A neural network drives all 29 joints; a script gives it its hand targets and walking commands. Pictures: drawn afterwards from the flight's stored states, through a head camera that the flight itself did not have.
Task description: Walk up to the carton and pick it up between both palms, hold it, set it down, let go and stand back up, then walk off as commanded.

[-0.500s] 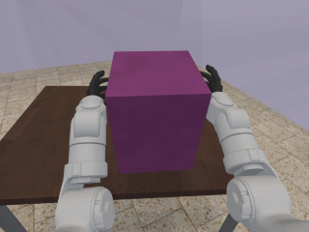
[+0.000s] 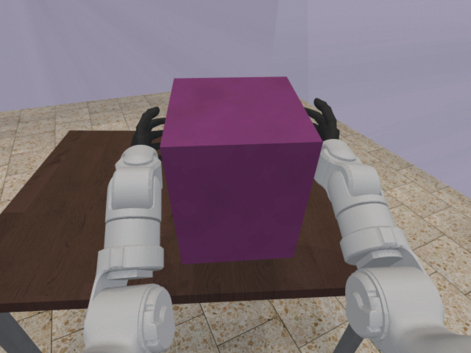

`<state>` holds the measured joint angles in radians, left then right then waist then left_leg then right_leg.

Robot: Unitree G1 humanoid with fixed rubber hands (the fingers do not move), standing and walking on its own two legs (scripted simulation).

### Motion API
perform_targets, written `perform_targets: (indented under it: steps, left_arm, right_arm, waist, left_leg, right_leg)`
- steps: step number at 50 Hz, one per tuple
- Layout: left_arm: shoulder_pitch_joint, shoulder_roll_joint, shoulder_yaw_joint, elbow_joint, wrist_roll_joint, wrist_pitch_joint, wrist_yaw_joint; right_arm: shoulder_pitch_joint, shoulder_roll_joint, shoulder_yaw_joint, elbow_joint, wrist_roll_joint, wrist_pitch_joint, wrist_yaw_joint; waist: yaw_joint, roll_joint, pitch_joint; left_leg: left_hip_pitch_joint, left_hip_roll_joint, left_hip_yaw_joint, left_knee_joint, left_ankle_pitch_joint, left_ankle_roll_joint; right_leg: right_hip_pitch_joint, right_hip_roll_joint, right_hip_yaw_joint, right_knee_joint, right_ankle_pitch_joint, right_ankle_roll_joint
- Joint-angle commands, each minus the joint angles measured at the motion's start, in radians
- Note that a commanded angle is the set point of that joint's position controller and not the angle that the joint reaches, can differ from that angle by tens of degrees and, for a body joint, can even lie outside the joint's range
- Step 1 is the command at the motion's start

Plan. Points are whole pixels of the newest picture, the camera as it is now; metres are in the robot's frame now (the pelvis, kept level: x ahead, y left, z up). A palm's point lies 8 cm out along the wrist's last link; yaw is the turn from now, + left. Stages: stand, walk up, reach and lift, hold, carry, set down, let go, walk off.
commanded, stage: hold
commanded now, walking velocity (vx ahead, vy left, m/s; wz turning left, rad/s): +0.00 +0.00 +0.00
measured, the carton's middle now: (234, 169) +0.40 +0.02 +0.18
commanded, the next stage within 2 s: none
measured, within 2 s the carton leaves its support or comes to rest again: neither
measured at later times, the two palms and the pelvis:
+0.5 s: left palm (144, 153) +0.38 +0.17 +0.23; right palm (323, 145) +0.39 -0.12 +0.24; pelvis +0.00 +0.00 +0.00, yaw +0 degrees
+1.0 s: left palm (144, 152) +0.38 +0.17 +0.23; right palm (324, 144) +0.39 -0.12 +0.24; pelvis +0.00 +0.00 +0.00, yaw +0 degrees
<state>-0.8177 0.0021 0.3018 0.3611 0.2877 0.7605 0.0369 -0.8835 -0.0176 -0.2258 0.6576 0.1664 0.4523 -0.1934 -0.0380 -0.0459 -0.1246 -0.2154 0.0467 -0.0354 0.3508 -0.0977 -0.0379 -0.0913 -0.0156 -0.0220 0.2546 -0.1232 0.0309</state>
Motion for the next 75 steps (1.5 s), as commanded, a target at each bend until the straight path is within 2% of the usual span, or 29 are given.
perform_targets:
  steps: [1, 11, 23, 32, 37, 39, 40, 44, 45, 48, 51, 53, 58, 60, 63, 71, 75]
  left_arm:
    - [-0.657, -0.629, -0.467, -0.146, -0.176, -0.055, -0.156]
    - [-0.653, -0.627, -0.453, -0.136, -0.166, -0.053, -0.158]
    - [-0.631, -0.626, -0.476, -0.175, -0.179, -0.050, -0.159]
    - [-0.624, -0.618, -0.460, -0.149, -0.168, -0.041, -0.163]
    - [-0.627, -0.629, -0.479, -0.178, -0.180, -0.043, -0.159]
    - [-0.626, -0.616, -0.458, -0.147, -0.168, -0.041, -0.162]
    - [-0.627, -0.622, -0.472, -0.169, -0.174, -0.043, -0.162]
    - [-0.630, -0.618, -0.456, -0.150, -0.169, -0.042, -0.163]
    - [-0.636, -0.629, -0.475, -0.172, -0.180, -0.045, -0.162]
    - [-0.629, -0.619, -0.474, -0.180, -0.182, -0.044, -0.161]
    - [-0.631, -0.618, -0.463, -0.160, -0.173, -0.041, -0.164]
    - [-0.634, -0.612, -0.459, -0.169, -0.168, -0.042, -0.163]
    - [-0.622, -0.629, -0.471, -0.173, -0.174, -0.042, -0.162]
    - [-0.625, -0.614, -0.467, -0.174, -0.170, -0.042, -0.162]
    - [-0.614, -0.616, -0.453, -0.153, -0.164, -0.038, -0.166]
    - [-0.626, -0.614, -0.461, -0.173, -0.169, -0.040, -0.163]
    - [-0.618, -0.614, -0.453, -0.160, -0.165, -0.039, -0.165]
  right_arm:
    - [-0.823, 0.536, 0.470, -0.263, 0.182, -0.011, 0.065]
    - [-0.829, 0.535, 0.465, -0.260, 0.180, -0.013, 0.066]
    - [-0.800, 0.530, 0.488, -0.300, 0.199, -0.005, 0.056]
    - [-0.790, 0.516, 0.470, -0.264, 0.187, 0.004, 0.057]
    - [-0.797, 0.520, 0.480, -0.291, 0.195, 0.001, 0.058]
    - [-0.787, 0.516, 0.473, -0.267, 0.188, 0.007, 0.057]
    - [-0.800, 0.527, 0.480, -0.292, 0.193, 0.000, 0.057]
    - [-0.796, 0.523, 0.472, -0.269, 0.189, 0.006, 0.057]
    - [-0.801, 0.524, 0.475, -0.286, 0.191, 0.001, 0.058]
    - [-0.790, 0.527, 0.487, -0.293, 0.201, 0.003, 0.056]
    - [-0.788, 0.519, 0.473, -0.272, 0.190, 0.007, 0.056]
    - [-0.787, 0.522, 0.475, -0.268, 0.191, 0.006, 0.059]
    - [-0.800, 0.520, 0.476, -0.294, 0.198, 0.002, 0.058]
    - [-0.772, 0.517, 0.474, -0.270, 0.192, 0.008, 0.058]
    - [-0.798, 0.520, 0.478, -0.285, 0.193, 0.006, 0.057]
    - [-0.785, 0.518, 0.479, -0.282, 0.195, 0.009, 0.057]
    - [-0.790, 0.520, 0.483, -0.284, 0.196, 0.009, 0.057]
  waist:
    - [-0.110, 0.104, -0.338]
    - [-0.100, 0.102, -0.335]
    - [-0.115, 0.107, -0.363]
    - [-0.113, 0.107, -0.319]
    - [-0.113, 0.112, -0.363]
    - [-0.111, 0.105, -0.324]
    - [-0.110, 0.105, -0.358]
    - [-0.108, 0.102, -0.331]
    - [-0.115, 0.110, -0.356]
    - [-0.108, 0.105, -0.366]
    - [-0.113, 0.104, -0.336]
    - [-0.104, 0.110, -0.343]
    - [-0.108, 0.115, -0.358]
    - [-0.114, 0.113, -0.343]
    - [-0.104, 0.097, -0.343]
    - [-0.112, 0.109, -0.343]
    - [-0.102, 0.097, -0.341]
  left_leg:
    - [0.256, -0.087, 0.044, -0.044, 0.009, -0.009]
    - [0.256, -0.087, 0.047, -0.048, 0.005, -0.005]
    - [0.274, -0.091, 0.045, -0.032, 0.068, -0.014]
    - [0.259, -0.088, 0.047, -0.044, 0.022, -0.010]
    - [0.275, -0.087, 0.044, -0.034, 0.062, -0.017]
    - [0.263, -0.089, 0.048, -0.042, 0.032, -0.012]
    - [0.274, -0.089, 0.049, -0.037, 0.046, -0.013]
    - [0.261, -0.089, 0.048, -0.042, 0.029, -0.010]
    - [0.271, -0.087, 0.045, -0.038, 0.048, -0.014]
    - [0.277, -0.089, 0.048, -0.032, 0.066, -0.016]
    - [0.265, -0.088, 0.048, -0.038, 0.036, -0.013]
    - [0.264, -0.087, 0.049, -0.042, 0.035, -0.011]
    - [0.271, -0.085, 0.043, -0.038, 0.051, -0.014]
    - [0.271, -0.088, 0.048, -0.039, 0.046, -0.016]
    - [0.262, -0.088, 0.049, -0.040, 0.041, -0.010]
    - [0.270, -0.089, 0.047, -0.037, 0.051, -0.013]
    - [0.269, -0.087, 0.048, -0.038, 0.044, -0.010]
  right_leg:
    - [0.120, 0.083, -0.012, -0.022, 0.015, 0.016]
    - [0.113, 0.085, -0.012, -0.023, 0.006, 0.015]
    - [0.147, 0.087, -0.011, -0.015, 0.076, 0.019]
    - [0.128, 0.083, -0.011, -0.021, 0.031, 0.018]
    - [0.136, 0.088, -0.010, -0.016, 0.062, 0.014]
    - [0.125, 0.085, -0.009, -0.020, 0.039, 0.017]
    - [0.133, 0.088, -0.012, -0.018, 0.052, 0.019]
    - [0.127, 0.084, -0.009, -0.021, 0.038, 0.019]
    - [0.133, 0.086, -0.010, -0.017, 0.050, 0.016]
    - [0.142, 0.087, -0.010, -0.014, 0.070, 0.019]
    - [0.131, 0.086, -0.011, -0.020, 0.042, 0.018]
    - [0.133, 0.084, -0.011, -0.017, 0.039, 0.018]
    - [0.136, 0.086, -0.013, -0.014, 0.052, 0.014]
    - [0.138, 0.085, -0.011, -0.015, 0.053, 0.016]
    - [0.139, 0.086, -0.011, -0.018, 0.047, 0.018]
    - [0.136, 0.086, -0.012, -0.014, 0.056, 0.021]
    - [0.134, 0.086, -0.010, -0.017, 0.048, 0.018]
